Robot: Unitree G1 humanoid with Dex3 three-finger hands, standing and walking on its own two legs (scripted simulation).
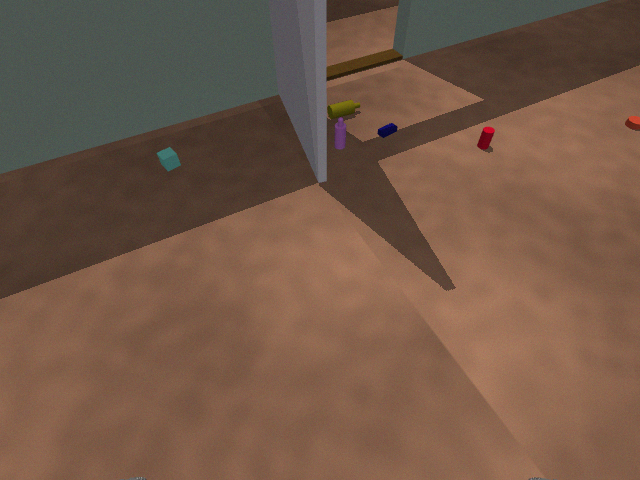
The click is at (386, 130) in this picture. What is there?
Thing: small brick
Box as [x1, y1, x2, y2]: [378, 123, 396, 137]
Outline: 396,126 390,123 379,128 378,134 382,137 396,131
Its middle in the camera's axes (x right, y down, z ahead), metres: +0.37 -0.59 +2.06
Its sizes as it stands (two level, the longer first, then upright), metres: 0.098 0.046 0.030
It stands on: the floor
